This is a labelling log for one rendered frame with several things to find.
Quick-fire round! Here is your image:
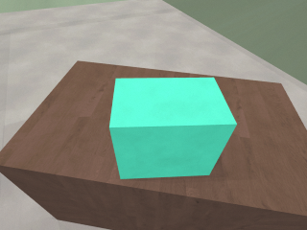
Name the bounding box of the carton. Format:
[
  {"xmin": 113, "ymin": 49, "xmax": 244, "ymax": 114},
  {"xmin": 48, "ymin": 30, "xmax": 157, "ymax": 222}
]
[{"xmin": 109, "ymin": 78, "xmax": 237, "ymax": 179}]

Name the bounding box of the pedestal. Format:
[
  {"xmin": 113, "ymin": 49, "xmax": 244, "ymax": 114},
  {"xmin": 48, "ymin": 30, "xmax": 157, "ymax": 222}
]
[{"xmin": 0, "ymin": 60, "xmax": 307, "ymax": 230}]

